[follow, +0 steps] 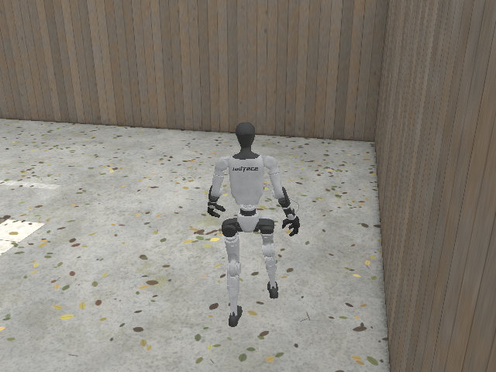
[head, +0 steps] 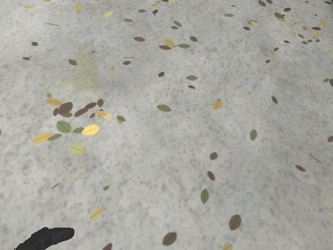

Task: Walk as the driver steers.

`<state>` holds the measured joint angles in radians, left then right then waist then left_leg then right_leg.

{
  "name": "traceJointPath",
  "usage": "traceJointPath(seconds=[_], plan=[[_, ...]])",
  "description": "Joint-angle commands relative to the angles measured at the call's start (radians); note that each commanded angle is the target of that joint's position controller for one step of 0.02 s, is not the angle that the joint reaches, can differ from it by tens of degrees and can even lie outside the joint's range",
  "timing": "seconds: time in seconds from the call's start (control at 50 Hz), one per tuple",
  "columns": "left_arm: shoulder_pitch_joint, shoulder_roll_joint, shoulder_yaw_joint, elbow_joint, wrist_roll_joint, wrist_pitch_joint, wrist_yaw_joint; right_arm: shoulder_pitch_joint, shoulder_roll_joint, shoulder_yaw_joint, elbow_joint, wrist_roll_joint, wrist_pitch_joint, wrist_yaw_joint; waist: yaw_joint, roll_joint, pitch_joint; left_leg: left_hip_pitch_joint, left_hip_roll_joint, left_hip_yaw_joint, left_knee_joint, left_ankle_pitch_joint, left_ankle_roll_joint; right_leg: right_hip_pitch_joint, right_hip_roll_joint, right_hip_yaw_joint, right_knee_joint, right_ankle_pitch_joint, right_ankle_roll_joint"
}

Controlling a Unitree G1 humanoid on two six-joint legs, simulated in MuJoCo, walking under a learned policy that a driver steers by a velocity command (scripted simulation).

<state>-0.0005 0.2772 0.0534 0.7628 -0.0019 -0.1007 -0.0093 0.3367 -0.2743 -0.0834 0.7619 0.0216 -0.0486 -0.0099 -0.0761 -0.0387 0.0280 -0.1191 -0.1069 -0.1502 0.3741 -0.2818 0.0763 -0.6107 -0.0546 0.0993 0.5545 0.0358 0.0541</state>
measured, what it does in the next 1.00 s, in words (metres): walks ahead: right foot, then left foot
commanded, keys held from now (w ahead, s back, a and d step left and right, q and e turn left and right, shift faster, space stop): w+q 0.16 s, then q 0.22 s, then e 0.62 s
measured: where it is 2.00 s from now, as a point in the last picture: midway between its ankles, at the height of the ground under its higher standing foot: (182, 231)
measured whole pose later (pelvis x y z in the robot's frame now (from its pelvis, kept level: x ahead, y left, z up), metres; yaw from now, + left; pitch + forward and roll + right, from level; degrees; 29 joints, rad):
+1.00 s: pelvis +0.27 -0.03 -0.02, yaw +3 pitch +1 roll +3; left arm 0.24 0.29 0.07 0.79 0.03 0.03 0.00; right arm 0.08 -0.29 -0.09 0.76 0.00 0.04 -0.05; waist 0.03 0.03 0.03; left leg -0.48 0.04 0.04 0.93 -0.49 -0.04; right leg -0.33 -0.01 -0.02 0.65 -0.34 -0.06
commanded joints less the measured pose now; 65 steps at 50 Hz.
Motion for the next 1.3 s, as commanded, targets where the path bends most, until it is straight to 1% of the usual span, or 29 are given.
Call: traceJointPath(seconds=[0.02,0.08,0.1,0.12,0.14,0.16,0.18,0.22,0.3,0.38,0.46,0.52,0.54,0.56,0.58,0.6,0.62,0.68,0.74,0.84,0.9,0.92,0.94,0.96,0.98,1.04,1.18,1.24,1.3], plan=[[-0.074,0.111,0.028,-0.088,-0.008,-0.027,-0.010,0.023,-0.151,-0.040,-0.047,0.003,-0.003,-0.010,0.017,0.149,-0.032,-0.044,0.238,-0.219,-0.029,0.169,0.124,0.138,0.045,-0.019,-0.064,-0.018,-0.019],[0.087,0.155,0.053,-0.050,-0.002,-0.045,-0.009,-0.007,-0.122,-0.029,-0.066,-0.003,0.004,-0.014,0.109,0.176,-0.091,-0.041,0.199,-0.242,0.131,0.245,0.080,0.357,0.044,-0.039,-0.124,-0.092,-0.079],[0.229,0.202,0.068,-0.034,0.016,-0.049,-0.002,-0.015,-0.068,-0.008,-0.085,-0.013,0.000,-0.010,0.173,0.105,-0.212,-0.142,0.141,-0.172,0.372,0.183,0.043,0.596,-0.091,0.079,-0.100,-0.131,-0.138],[0.355,0.293,0.091,-0.007,0.031,-0.037,0.001,0.120,-0.004,0.011,-0.112,0.009,-0.009,-0.009,0.135,-0.197,-0.357,-0.487,-0.004,-0.029,0.718,-0.196,-0.036,0.955,-0.331,0.510,-0.166,-0.308,-0.302],[0.358,0.228,0.078,0.001,0.003,-0.030,-0.006,0.144,-0.086,0.004,-0.103,0.023,-0.012,-0.011,0.137,-0.250,-0.343,-0.660,0.058,-0.032,0.893,-0.316,-0.049,0.974,-0.390,0.725,-0.242,-0.555,-0.332],[0.306,0.147,0.057,-0.021,-0.003,-0.023,-0.003,0.051,-0.161,-0.016,-0.103,0.021,-0.006,-0.012,0.163,-0.131,-0.205,-0.707,0.104,-0.034,0.950,-0.227,-0.055,0.857,-0.341,0.579,-0.264,-0.592,-0.284],[0.242,0.119,0.045,-0.034,0.009,-0.012,0.000,-0.028,-0.169,-0.021,-0.119,0.006,0.001,-0.014,0.155,-0.055,-0.111,-0.677,0.135,0.003,0.944,-0.156,-0.065,0.716,-0.300,0.416,-0.263,-0.401,-0.250],[0.170,0.082,0.029,-0.030,0.024,-0.005,0.004,-0.060,-0.149,-0.031,-0.138,-0.008,0.013,-0.012,0.098,-0.052,-0.034,-0.580,0.178,0.014,0.864,-0.110,-0.078,0.528,-0.229,0.194,-0.266,0.032,-0.230],[0.155,0.135,0.048,-0.004,0.014,-0.004,0.011,-0.063,-0.073,-0.015,-0.176,0.000,0.045,-0.010,0.067,-0.078,-0.051,-0.535,0.190,0.081,0.699,-0.066,-0.109,0.471,-0.217,-0.007,-0.292,0.390,-0.261],[0.125,0.164,0.057,0.000,0.001,0.027,0.030,-0.119,-0.063,-0.007,-0.197,-0.005,0.052,0.012,0.081,-0.067,-0.093,-0.444,0.187,0.129,0.478,0.166,-0.105,0.483,-0.201,-0.148,-0.301,0.368,-0.246],[0.187,0.177,0.051,0.043,-0.021,0.041,0.017,-0.213,-0.052,-0.001,-0.228,-0.017,0.042,0.032,0.111,-0.051,-0.092,-0.330,0.138,0.141,0.280,0.179,-0.070,0.508,-0.196,-0.147,-0.248,0.327,-0.237],[0.174,0.165,0.039,0.065,-0.041,0.041,0.001,-0.140,-0.075,-0.013,-0.191,-0.032,0.028,0.027,0.050,-0.033,-0.112,-0.128,0.096,0.169,0.038,0.310,-0.018,0.498,-0.160,-0.121,-0.108,0.286,-0.185],[0.215,0.132,0.025,0.077,-0.026,0.032,-0.006,-0.101,-0.138,-0.029,-0.181,-0.044,0.024,0.014,0.043,0.016,-0.154,0.029,0.159,0.116,0.016,0.590,0.010,0.432,-0.102,-0.142,-0.010,0.189,-0.131],[0.256,0.068,-0.005,0.057,0.019,0.021,-0.015,-0.051,-0.211,-0.035,-0.194,-0.079,0.027,-0.004,0.054,0.171,-0.280,0.298,0.403,-0.094,0.135,1.087,0.107,0.239,-0.033,-0.172,0.191,-0.249,-0.059],[0.339,0.029,-0.028,0.077,0.011,0.033,-0.020,-0.077,-0.142,-0.008,-0.197,-0.078,0.033,-0.006,0.066,0.277,-0.405,0.340,0.554,-0.239,0.128,1.084,0.267,0.163,-0.004,-0.074,0.355,-0.758,-0.008],[0.278,0.121,-0.001,0.080,-0.022,0.054,-0.018,-0.090,-0.100,0.002,-0.184,-0.060,0.037,0.004,0.038,0.199,-0.366,0.246,0.501,-0.195,0.082,0.887,0.254,0.144,-0.020,-0.033,0.429,-0.792,0.007],[0.221,0.150,0.012,0.056,-0.032,0.070,-0.009,-0.129,-0.120,-0.003,-0.175,-0.045,0.037,0.006,0.044,0.187,-0.267,0.189,0.453,-0.138,0.050,0.748,0.214,0.074,-0.021,-0.051,0.477,-0.760,0.013],[0.263,0.149,0.030,0.078,-0.016,0.128,0.032,-0.250,-0.153,-0.016,-0.163,-0.042,0.037,-0.007,0.106,0.182,-0.141,-0.090,0.402,-0.010,-0.055,0.479,0.163,0.150,-0.019,-0.075,0.527,-0.593,0.045],[0.282,0.109,0.033,0.067,-0.014,0.152,0.047,-0.295,-0.121,-0.015,-0.146,-0.047,0.038,-0.022,0.120,0.190,-0.123,-0.170,0.385,0.086,-0.089,0.332,0.158,0.190,-0.015,-0.109,0.504,-0.503,0.044],[0.211,0.099,0.030,0.004,-0.008,0.153,0.022,-0.290,-0.132,-0.025,-0.102,-0.037,0.048,-0.040,0.094,0.195,-0.139,-0.122,0.429,0.114,-0.065,0.258,0.149,0.250,-0.027,-0.137,0.294,-0.426,-0.008],[0.302,0.110,0.043,0.024,0.000,0.151,0.001,-0.313,-0.138,-0.029,-0.080,-0.002,0.062,-0.042,0.146,0.164,-0.138,-0.151,0.400,0.174,0.050,0.182,0.065,0.394,0.022,-0.189,0.049,-0.284,-0.076],[0.320,0.139,0.053,0.026,0.012,0.150,0.002,-0.262,-0.106,-0.026,-0.053,0.003,0.068,-0.040,0.138,0.058,-0.090,-0.227,0.337,0.241,0.191,0.052,-0.015,0.436,0.007,-0.105,-0.084,-0.182,-0.120],[0.308,0.268,0.080,-0.005,0.012,0.147,0.022,-0.221,-0.050,-0.013,-0.068,-0.033,0.071,-0.034,0.084,-0.274,-0.041,-0.470,0.181,0.346,0.506,-0.257,-0.135,0.506,-0.247,0.273,-0.194,0.110,-0.234],[0.307,0.305,0.078,-0.035,0.047,0.128,0.012,-0.354,-0.080,-0.020,-0.117,-0.035,0.067,-0.042,0.148,-0.272,-0.040,-0.569,0.085,0.174,0.696,-0.416,-0.140,0.420,-0.343,0.448,-0.272,0.123,-0.388],[0.277,0.282,0.074,-0.043,0.059,0.105,0.006,-0.375,-0.106,-0.029,-0.116,-0.023,0.068,-0.046,0.140,-0.173,-0.044,-0.583,0.105,0.105,0.782,-0.350,-0.119,0.412,-0.304,0.393,-0.284,0.017,-0.374],[0.160,0.191,0.051,-0.069,-0.003,0.092,0.026,-0.303,-0.132,-0.048,-0.062,-0.034,0.073,-0.062,0.075,-0.096,-0.051,-0.573,0.136,0.074,0.778,-0.126,-0.113,0.431,-0.193,0.244,-0.249,-0.053,-0.250],[0.235,0.190,0.054,-0.084,-0.010,0.107,0.055,-0.310,-0.086,-0.033,-0.058,-0.019,0.049,-0.051,0.102,-0.088,-0.112,-0.542,0.100,0.054,0.567,-0.026,-0.161,0.570,-0.146,0.244,-0.212,0.023,-0.260],[0.241,0.200,0.060,-0.090,-0.018,0.110,0.054,-0.332,-0.095,-0.029,-0.062,-0.011,0.034,-0.028,0.122,-0.122,-0.084,-0.476,0.096,0.063,0.404,-0.009,-0.163,0.504,-0.125,0.313,-0.287,-0.421,-0.274],[0.236,0.209,0.063,-0.098,-0.014,0.106,0.046,-0.342,-0.107,-0.028,-0.068,-0.003,0.001,-0.006,0.132,-0.137,-0.055,-0.401,0.083,0.067,0.280,-0.049,-0.145,0.455,-0.119,0.374,-0.300,-0.531,-0.289]])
